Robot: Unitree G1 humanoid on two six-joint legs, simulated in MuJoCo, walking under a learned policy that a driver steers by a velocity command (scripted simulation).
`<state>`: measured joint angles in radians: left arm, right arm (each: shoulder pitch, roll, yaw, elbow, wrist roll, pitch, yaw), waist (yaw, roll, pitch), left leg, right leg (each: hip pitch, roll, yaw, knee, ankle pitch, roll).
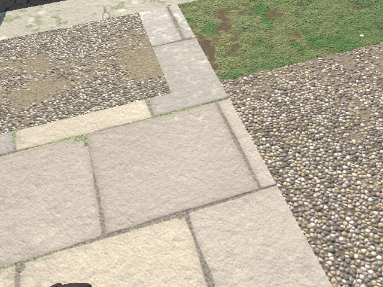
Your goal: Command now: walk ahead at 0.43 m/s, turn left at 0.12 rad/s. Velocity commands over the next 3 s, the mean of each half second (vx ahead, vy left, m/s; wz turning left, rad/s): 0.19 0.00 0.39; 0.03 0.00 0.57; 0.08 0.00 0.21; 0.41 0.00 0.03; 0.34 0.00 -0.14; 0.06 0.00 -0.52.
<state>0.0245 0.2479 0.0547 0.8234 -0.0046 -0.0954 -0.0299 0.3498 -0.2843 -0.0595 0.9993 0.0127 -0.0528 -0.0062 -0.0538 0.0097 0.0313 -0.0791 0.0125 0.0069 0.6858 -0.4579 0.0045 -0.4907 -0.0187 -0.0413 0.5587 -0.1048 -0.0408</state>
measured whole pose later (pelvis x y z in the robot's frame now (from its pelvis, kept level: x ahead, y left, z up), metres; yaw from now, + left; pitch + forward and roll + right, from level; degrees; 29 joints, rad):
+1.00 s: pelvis +0.22 -0.02 +0.02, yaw +32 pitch +2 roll +1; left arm 0.16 0.28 0.07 0.85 0.03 -0.01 0.02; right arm 0.15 -0.34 -0.10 0.69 0.01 0.05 -0.04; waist 0.01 0.05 0.02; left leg -0.53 -0.11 -0.14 1.01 -0.45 -0.02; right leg -0.28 -0.01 0.01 0.48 -0.24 -0.01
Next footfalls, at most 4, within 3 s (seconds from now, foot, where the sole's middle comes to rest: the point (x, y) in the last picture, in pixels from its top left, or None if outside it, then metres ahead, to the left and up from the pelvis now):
0.46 left None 0.25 0.13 -0.76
0.88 right None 0.32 -0.10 -0.76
1.26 left None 0.16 0.12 -0.76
1.64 right None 0.40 -0.03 -0.76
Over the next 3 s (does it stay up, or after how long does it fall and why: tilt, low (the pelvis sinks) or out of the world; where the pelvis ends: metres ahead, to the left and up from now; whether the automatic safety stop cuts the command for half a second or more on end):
stays up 0.66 0.30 0.01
